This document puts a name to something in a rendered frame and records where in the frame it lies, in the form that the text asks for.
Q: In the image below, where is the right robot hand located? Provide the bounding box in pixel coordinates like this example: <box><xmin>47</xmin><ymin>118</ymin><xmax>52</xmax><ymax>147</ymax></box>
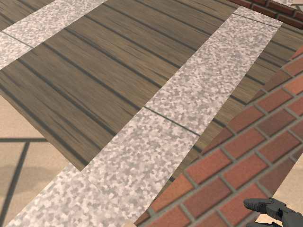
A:
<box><xmin>243</xmin><ymin>197</ymin><xmax>303</xmax><ymax>227</ymax></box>

